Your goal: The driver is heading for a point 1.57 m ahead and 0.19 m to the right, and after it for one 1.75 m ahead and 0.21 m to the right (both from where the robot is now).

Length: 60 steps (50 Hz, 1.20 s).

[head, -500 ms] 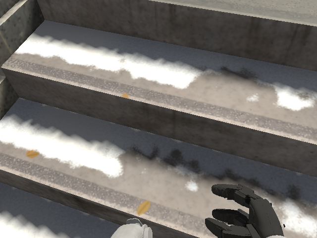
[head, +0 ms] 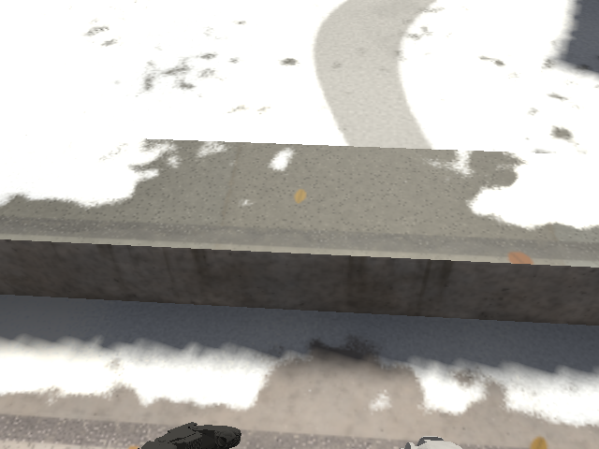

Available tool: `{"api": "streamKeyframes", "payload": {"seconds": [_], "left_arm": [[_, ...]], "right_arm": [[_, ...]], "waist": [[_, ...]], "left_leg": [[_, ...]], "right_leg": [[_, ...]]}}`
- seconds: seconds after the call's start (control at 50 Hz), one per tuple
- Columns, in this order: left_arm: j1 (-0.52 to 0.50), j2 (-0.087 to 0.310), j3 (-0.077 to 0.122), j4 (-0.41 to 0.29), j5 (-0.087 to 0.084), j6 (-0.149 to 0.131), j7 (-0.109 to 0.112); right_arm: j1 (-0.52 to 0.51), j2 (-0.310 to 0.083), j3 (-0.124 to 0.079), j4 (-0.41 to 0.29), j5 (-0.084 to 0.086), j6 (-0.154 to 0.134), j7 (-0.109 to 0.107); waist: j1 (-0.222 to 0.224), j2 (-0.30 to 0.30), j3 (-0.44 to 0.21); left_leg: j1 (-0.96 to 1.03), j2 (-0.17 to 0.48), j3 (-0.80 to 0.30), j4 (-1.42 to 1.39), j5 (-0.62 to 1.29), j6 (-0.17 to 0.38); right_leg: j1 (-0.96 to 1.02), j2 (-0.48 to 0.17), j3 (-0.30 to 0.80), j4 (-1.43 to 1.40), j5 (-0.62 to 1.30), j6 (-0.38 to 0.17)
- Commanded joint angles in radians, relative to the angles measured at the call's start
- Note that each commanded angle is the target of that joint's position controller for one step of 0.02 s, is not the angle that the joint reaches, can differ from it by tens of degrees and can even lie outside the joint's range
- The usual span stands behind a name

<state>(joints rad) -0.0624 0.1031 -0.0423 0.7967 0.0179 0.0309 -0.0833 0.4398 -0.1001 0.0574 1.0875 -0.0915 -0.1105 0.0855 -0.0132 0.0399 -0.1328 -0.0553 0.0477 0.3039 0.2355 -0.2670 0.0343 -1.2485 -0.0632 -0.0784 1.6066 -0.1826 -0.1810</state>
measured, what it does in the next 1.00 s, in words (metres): climbs: right foot 0.17 m higher, then left foot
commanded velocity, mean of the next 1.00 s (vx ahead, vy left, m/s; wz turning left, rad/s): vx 0.05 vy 0.00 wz -0.27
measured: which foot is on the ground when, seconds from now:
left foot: down 0.00-0.08, up 0.10-0.48, down 0.50-1.00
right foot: up 0.00-0.02, down 0.04-1.00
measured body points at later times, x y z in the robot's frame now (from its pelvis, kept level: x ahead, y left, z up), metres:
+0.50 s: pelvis +0.13 +0.01 +0.14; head +0.14 +0.02 +0.59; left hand +0.37 +0.20 +0.06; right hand +0.27 -0.27 +0.06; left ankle +0.19 +0.11 -0.56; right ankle +0.16 -0.11 -0.58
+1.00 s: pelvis +0.17 +0.03 +0.15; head +0.18 +0.04 +0.60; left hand +0.35 +0.24 +0.03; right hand +0.31 -0.20 +0.06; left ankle +0.19 +0.11 -0.58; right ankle +0.16 -0.11 -0.58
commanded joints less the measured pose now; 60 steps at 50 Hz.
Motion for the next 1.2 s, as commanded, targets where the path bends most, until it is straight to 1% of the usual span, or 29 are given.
{"api": "streamKeyframes", "payload": {"seconds": [0.02, 0.04, 0.06, 0.08, 0.1, 0.12, 0.16, 0.2, 0.22, 0.26, 0.3, 0.36, 0.4, 0.46, 0.5, 0.52, 0.54, 0.56, 0.58, 0.6, 0.62, 0.64, 0.66, 0.72, 0.98, 1.04, 1.1, 1.16, 1.2], "left_arm": [[0.014, 0.087, 0.026, -0.084, 0.0, -0.005, -0.01], [0.094, 0.116, 0.04, -0.065, 0.001, -0.021, 0.01], [0.215, 0.17, 0.05, -0.027, -0.013, -0.032, 0.048], [0.338, 0.222, 0.072, -0.015, 0.002, -0.029, 0.079], [0.472, 0.28, 0.083, -0.005, 0.075, -0.02, 0.082], [0.48, 0.352, 0.124, 0.015, 0.085, -0.042, 0.079], [0.296, 0.235, 0.102, 0.063, 0.046, -0.093, 0.072], [0.15, 0.103, 0.058, 0.079, 0.0, -0.117, 0.06], [0.076, 0.08, 0.051, 0.049, -0.003, -0.12, 0.057], [0.11, 0.137, 0.063, 0.039, 0.022, -0.121, 0.053], [0.135, 0.183, 0.08, 0.003, 0.041, -0.13, 0.044], [0.09, 0.221, 0.083, -0.085, 0.017, -0.16, 0.056], [-0.007, 0.271, 0.098, -0.153, 0.002, -0.167, 0.068], [0.104, 0.213, 0.093, -0.132, -0.035, -0.161, 0.062], [0.216, 0.18, 0.082, -0.084, -0.055, -0.142, 0.04], [0.325, 0.148, 0.076, -0.053, -0.038, -0.133, 0.029], [0.441, 0.119, 0.078, -0.064, -0.022, -0.124, 0.027], [0.398, 0.145, 0.078, -0.065, -0.01, -0.12, 0.016], [0.301, 0.192, 0.093, -0.071, -0.022, -0.105, 0.014], [0.284, 0.169, 0.087, -0.061, -0.033, -0.091, 0.011], [0.236, 0.17, 0.087, -0.059, -0.037, -0.08, 0.009], [0.177, 0.18, 0.083, -0.083, -0.028, -0.079, 0.011], [0.149, 0.186, 0.081, -0.092, -0.023, -0.084, 0.015], [0.113, 0.205, 0.085, -0.095, -0.028, -0.109, 0.04], [0.214, 0.176, 0.079, -0.046, -0.022, -0.117, 0.039], [0.266, 0.168, 0.076, -0.007, -0.021, -0.106, 0.028], [0.243, 0.23, 0.106, -0.031, 0.006, -0.101, 0.05], [0.209, 0.193, 0.098, -0.053, 0.017, -0.12, 0.075], [0.236, 0.154, 0.088, -0.069, 0.032, -0.11, 0.074]], "right_arm": [[-0.031, -0.322, -0.073, -0.089, 0.059, -0.052, -0.017], [-0.056, -0.335, -0.085, -0.102, 0.063, -0.047, -0.016], [-0.019, -0.282, -0.084, -0.123, 0.02, -0.048, -0.012], [-0.041, -0.265, -0.086, -0.162, -0.007, -0.039, -0.008], [-0.213, -0.205, -0.098, -0.232, 0.017, -0.012, 0.004], [-0.179, -0.185, -0.095, -0.215, 0.075, 0.009, 0.028], [-0.199, -0.143, -0.09, -0.223, 0.053, 0.007, -0.014], [-0.221, -0.107, -0.065, -0.248, 0.014, 0.008, -0.048], [-0.204, -0.134, -0.074, -0.248, 0.029, 0.011, -0.066], [-0.27, -0.208, -0.09, -0.294, 0.046, 0.025, -0.08], [-0.339, -0.214, -0.085, -0.327, 0.056, 0.042, -0.083], [-0.277, -0.24, -0.101, -0.31, 0.05, 0.042, -0.072], [-0.257, -0.252, -0.112, -0.337, 0.046, 0.038, -0.062], [-0.329, -0.181, -0.094, -0.397, 0.041, 0.051, -0.061], [-0.342, -0.164, -0.089, -0.414, 0.078, 0.047, -0.055], [-0.331, -0.181, -0.096, -0.411, 0.076, 0.035, -0.061], [-0.41, -0.31, -0.116, -0.449, 0.078, 0.021, -0.058], [-0.506, -0.253, -0.1, -0.483, 0.071, 0.01, -0.024], [-0.487, -0.184, -0.085, -0.47, 0.075, 0.011, -0.007], [-0.524, -0.111, -0.06, -0.45, 0.107, 0.009, 0.016], [-0.52, -0.097, -0.056, -0.442, 0.124, 0.015, 0.035], [-0.5, -0.141, -0.071, -0.431, 0.117, 0.016, 0.033], [-0.482, -0.175, -0.081, -0.416, 0.097, 0.015, 0.024], [-0.454, -0.165, -0.078, -0.399, 0.062, 0.005, 0.007], [-0.402, -0.115, -0.083, -0.381, 0.065, 0.022, 0.014], [-0.36, -0.096, -0.077, -0.348, 0.066, 0.031, 0.024], [-0.252, -0.241, -0.133, -0.283, 0.028, 0.038, -0.024], [-0.246, -0.242, -0.134, -0.267, 0.04, 0.026, -0.09], [-0.362, -0.213, -0.126, -0.296, 0.051, 0.009, -0.115]], "waist": [[0.126, 0.114, 0.018], [0.151, 0.126, 0.001], [0.122, 0.057, -0.186], [0.145, -0.036, -0.35], [0.223, -0.259, -0.333], [0.223, -0.218, -0.26], [0.088, -0.094, -0.04], [-0.024, -0.064, -0.019], [-0.054, -0.069, -0.032], [-0.044, -0.03, -0.105], [-0.031, -0.004, -0.121], [-0.044, -0.089, -0.101], [-0.064, -0.038, -0.059], [0.002, -0.097, 0.011], [0.016, -0.099, 0.016], [0.043, -0.088, -0.027], [0.143, 0.151, -0.111], [0.14, 0.144, -0.124], [0.099, 0.044, -0.082], [0.118, -0.024, -0.023], [0.084, -0.01, 0.045], [0.044, -0.009, 0.085], [0.025, -0.004, 0.076], [-0.003, -0.001, 0.03], [0.029, -0.016, 0.008], [0.025, -0.021, 0.055], [-0.027, 0.056, 0.102], [-0.038, 0.096, 0.111], [0.017, 0.063, 0.094]], "left_leg": [[-0.009, 0.268, -0.04, 0.071, 1.583, 0.138], [0.084, 0.262, -0.048, 0.178, 1.637, 0.131], [-0.089, 0.236, -0.061, 0.356, 1.664, 0.08], [-0.273, 0.161, -0.102, 0.574, 1.258, 0.053], [-0.595, -0.063, -0.21, 0.982, 0.1, 0.001], [-0.728, -0.097, -0.48, 1.377, 0.118, 0.021], [-0.868, -0.082, -0.545, 1.52, 0.181, 0.046], [-0.861, -0.069, -0.536, 1.507, 0.143, 0.086], [-0.86, -0.066, -0.532, 1.509, 0.1, 0.072], [-0.925, -0.078, -0.481, 1.531, 0.041, -0.007], [-0.908, -0.02, -0.409, 1.418, -0.019, -0.074], [-0.563, -0.02, -0.288, 1.366, 0.044, -0.12], [-0.404, -0.001, -0.301, 1.123, 0.12, -0.141], [-0.414, 0.028, -0.331, 0.614, -0.003, -0.143], [-0.361, -0.019, -0.256, 0.254, 0.114, -0.109], [-0.253, 0.007, -0.297, 0.243, 0.242, -0.045], [-0.112, 0.16, -0.502, 0.286, 0.678, 0.198], [-0.067, 0.232, -0.667, 0.265, 0.557, 0.294], [-0.172, 0.211, -0.669, 0.233, 0.299, 0.222], [-0.282, 0.155, -0.608, 0.216, 0.084, 0.121], [-0.319, 0.11, -0.545, 0.179, -0.129, 0.047], [-0.288, 0.097, -0.499, 0.156, -0.205, 0.014], [-0.245, 0.098, -0.487, 0.151, -0.207, 0.006], [-0.14, 0.094, -0.439, 0.18, -0.083, 0.034], [-0.069, 0.05, -0.348, 0.262, 0.235, 0.068], [-0.119, 0.043, -0.353, 0.207, -0.038, 0.056], [-0.095, 0.17, -0.538, 0.059, -0.38, 0.2], [-0.131, 0.325, -0.717, -0.052, -0.413, 0.309], [-0.202, 0.274, -0.601, -0.066, -0.28, 0.246]], "right_leg": [[0.406, 0.122, -0.11, -0.341, -0.11, 0.057], [0.465, 0.173, -0.109, -0.552, -0.134, 0.058], [0.783, 0.128, 0.079, -0.474, 0.264, -0.045], [1.043, 0.066, 0.346, -0.625, 0.312, -0.143], [1.156, -0.077, 0.738, -1.014, 0.119, -0.239], [1.082, -0.138, 0.909, -1.129, -0.015, -0.222], [0.815, -0.06, 0.715, -1.068, -0.247, -0.149], [0.67, 0.027, 0.581, -1.087, -0.218, -0.104], [0.674, 0.031, 0.515, -1.13, -0.068, -0.081], [0.76, 0.011, 0.472, -1.116, 0.303, -0.109], [0.784, -0.015, 0.36, -1.14, 0.385, -0.08], [0.57, 0.033, 0.265, -1.216, 0.437, -0.026], [0.539, 0.035, 0.244, -1.207, 0.363, 0.007], [0.79, -0.047, 0.364, -1.118, 0.283, -0.037], [0.92, -0.075, 0.429, -1.047, 0.289, -0.075], [0.907, -0.036, 0.442, -0.989, 0.231, -0.028], [0.789, 0.115, 0.269, -0.848, 0.037, 0.108], [0.652, 0.12, 0.209, -0.876, -0.152, 0.204], [0.73, 0.073, 0.2, -0.878, -0.15, 0.228], [0.828, 0.037, 0.202, -0.962, -0.098, 0.244], [0.824, 0.047, 0.208, -1.012, -0.118, 0.24], [0.762, 0.07, 0.204, -1.023, -0.135, 0.216], [0.747, 0.072, 0.196, -1.035, -0.118, 0.2], [0.737, 0.063, 0.2, -1.065, -0.061, 0.183], [0.76, 0.057, 0.179, -1.088, 0.015, 0.159], [0.774, 0.053, 0.186, -1.123, -0.079, 0.155], [0.659, 0.104, 0.102, -0.98, -0.213, 0.118], [0.617, 0.042, 0.086, -0.721, -0.174, 0.069], [0.722, 0.017, 0.097, -0.666, -0.256, 0.048]]}}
